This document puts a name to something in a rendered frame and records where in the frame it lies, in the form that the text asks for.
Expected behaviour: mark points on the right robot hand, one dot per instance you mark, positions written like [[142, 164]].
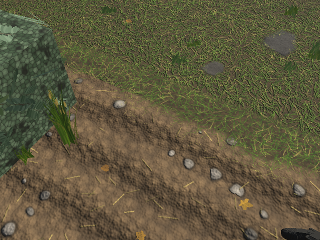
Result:
[[300, 234]]

